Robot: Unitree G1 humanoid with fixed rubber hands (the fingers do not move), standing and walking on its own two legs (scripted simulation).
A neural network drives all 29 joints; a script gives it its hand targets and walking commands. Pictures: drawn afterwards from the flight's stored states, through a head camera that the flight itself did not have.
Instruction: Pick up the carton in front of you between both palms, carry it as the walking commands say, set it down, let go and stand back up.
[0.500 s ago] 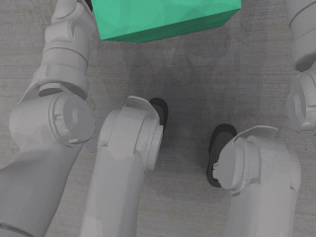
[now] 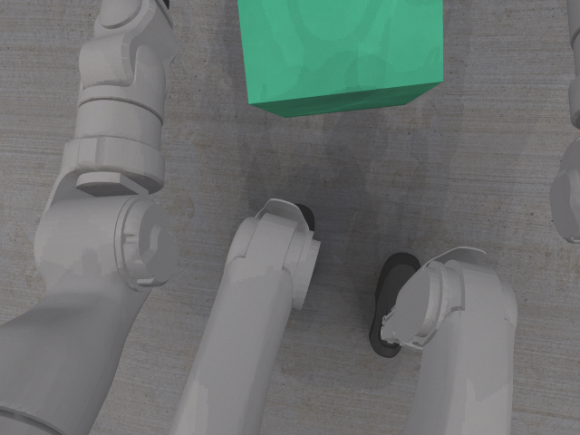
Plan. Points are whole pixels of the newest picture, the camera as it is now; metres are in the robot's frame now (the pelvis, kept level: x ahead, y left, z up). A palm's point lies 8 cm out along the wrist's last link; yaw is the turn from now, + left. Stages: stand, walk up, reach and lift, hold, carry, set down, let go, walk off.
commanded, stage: set down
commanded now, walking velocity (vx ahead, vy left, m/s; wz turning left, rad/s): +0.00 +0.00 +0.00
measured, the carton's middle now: (338, 29) +0.55 +0.10 -0.30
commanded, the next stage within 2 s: let go in 0.70 s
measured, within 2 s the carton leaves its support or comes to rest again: neither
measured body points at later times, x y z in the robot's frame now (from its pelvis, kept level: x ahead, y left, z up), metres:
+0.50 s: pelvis +0.02 +0.00 +0.13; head +0.36 +0.01 +0.41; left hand +0.52 +0.29 +0.03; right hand +0.65 -0.09 +0.03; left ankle +0.13 +0.12 -0.39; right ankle +0.09 -0.11 -0.39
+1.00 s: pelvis +0.05 +0.01 +0.25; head +0.35 +0.01 +0.60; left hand +0.48 +0.26 +0.14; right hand +0.57 -0.12 +0.14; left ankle +0.13 +0.12 -0.39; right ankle +0.09 -0.11 -0.39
